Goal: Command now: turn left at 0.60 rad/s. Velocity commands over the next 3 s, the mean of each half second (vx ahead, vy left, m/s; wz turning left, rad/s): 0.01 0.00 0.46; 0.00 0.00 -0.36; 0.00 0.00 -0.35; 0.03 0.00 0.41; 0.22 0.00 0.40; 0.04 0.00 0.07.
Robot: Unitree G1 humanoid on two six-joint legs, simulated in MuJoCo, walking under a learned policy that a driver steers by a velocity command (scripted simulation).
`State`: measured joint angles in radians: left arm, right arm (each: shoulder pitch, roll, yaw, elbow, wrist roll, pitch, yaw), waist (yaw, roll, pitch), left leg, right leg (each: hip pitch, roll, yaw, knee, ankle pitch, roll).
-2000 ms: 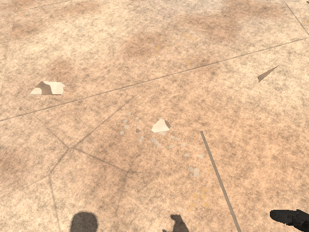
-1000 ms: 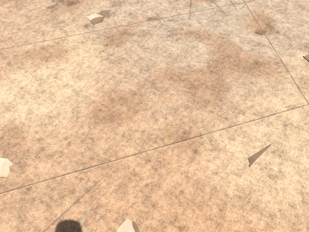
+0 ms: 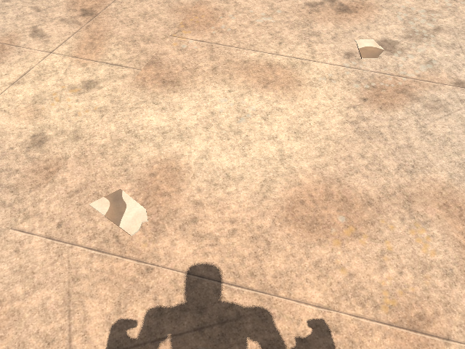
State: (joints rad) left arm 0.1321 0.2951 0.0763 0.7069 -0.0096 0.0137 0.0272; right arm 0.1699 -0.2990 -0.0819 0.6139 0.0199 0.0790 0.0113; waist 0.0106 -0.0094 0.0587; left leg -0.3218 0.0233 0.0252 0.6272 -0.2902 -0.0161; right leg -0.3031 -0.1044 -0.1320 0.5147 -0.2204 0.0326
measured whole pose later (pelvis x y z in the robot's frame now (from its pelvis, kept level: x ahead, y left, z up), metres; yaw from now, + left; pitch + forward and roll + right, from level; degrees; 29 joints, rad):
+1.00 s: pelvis +0.00 -0.02 +0.00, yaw -2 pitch +1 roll +1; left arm 0.15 0.33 0.09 0.62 -0.03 0.06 -0.02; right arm 0.19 -0.28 -0.08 0.67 -0.01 0.01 -0.04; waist -0.02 -0.01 0.06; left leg -0.24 0.04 0.07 0.51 -0.28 -0.01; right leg -0.46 -0.02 0.00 0.96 -0.47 0.05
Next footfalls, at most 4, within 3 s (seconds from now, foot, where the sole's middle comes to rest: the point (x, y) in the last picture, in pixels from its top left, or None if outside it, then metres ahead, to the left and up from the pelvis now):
0.02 left None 0.04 0.12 -0.77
0.46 right None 0.08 -0.11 -0.77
1.10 right None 0.04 -0.15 -0.77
1.50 left None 0.08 0.08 -0.77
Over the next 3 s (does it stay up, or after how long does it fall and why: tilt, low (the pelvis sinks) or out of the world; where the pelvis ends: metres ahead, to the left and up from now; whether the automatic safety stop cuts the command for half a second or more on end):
stays up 0.25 0.06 0.00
